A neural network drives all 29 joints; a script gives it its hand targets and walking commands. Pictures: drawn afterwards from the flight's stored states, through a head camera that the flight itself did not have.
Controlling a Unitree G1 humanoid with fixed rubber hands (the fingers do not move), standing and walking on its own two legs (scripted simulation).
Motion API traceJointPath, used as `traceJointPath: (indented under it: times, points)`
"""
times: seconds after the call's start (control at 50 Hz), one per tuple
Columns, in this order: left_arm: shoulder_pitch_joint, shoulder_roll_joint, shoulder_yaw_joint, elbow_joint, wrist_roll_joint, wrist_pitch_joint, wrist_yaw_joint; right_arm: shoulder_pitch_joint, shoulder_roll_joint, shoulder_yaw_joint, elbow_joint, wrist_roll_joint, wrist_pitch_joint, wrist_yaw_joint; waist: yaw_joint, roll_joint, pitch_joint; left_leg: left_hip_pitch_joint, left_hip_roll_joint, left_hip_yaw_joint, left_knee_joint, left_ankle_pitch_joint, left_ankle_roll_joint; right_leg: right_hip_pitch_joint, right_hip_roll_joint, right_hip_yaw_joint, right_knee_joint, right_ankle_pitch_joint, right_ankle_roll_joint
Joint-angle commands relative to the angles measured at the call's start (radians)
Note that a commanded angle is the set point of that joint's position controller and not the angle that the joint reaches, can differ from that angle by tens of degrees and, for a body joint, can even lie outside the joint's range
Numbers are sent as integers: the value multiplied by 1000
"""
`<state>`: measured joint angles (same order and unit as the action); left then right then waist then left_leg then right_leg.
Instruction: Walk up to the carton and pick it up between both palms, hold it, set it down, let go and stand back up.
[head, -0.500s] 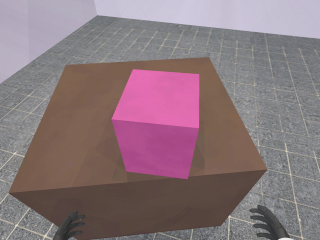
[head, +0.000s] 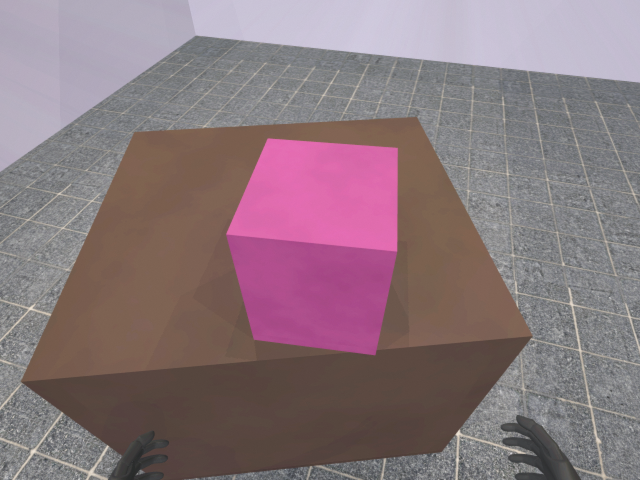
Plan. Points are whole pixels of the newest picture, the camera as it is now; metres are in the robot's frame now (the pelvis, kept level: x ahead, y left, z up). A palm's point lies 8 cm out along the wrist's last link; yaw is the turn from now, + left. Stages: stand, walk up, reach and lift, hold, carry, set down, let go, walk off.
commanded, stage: stand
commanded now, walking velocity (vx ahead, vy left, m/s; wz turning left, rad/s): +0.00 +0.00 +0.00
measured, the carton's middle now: (322, 248) +0.44 +0.02 +0.03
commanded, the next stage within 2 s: none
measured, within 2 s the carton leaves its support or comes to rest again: neither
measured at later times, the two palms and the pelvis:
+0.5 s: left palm out of the picture +0.11 +0.27 -0.09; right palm out of the picture +0.14 -0.28 -0.08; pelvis +0.00 +0.00 +0.00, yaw +0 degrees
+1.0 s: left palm out of the picture +0.11 +0.27 -0.09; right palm out of the picture +0.14 -0.28 -0.08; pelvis -0.01 +0.00 +0.00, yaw +0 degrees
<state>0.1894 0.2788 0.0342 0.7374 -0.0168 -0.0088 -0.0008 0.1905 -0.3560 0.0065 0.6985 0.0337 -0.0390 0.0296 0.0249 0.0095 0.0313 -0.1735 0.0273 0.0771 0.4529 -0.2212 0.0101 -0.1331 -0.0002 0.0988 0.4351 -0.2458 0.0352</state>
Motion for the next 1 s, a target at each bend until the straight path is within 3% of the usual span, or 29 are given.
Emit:
traceJointPath:
  times: [0.0, 0.98]
  points:
    - [-14, 247, 66, 20, 38, -26, -4, -23, -201, -78, 30, -69, -29, -27, -16, 5, -69, 74, 122, -108, -100, 159, 43, -58, -80, 29, -29, 184, -69]
    - [-36, 255, 60, 68, 38, -28, -3, -46, -201, -74, 64, -64, -28, -28, -19, -8, -25, 55, 130, -115, -113, 117, 43, -74, -88, 43, -56, 160, -71]
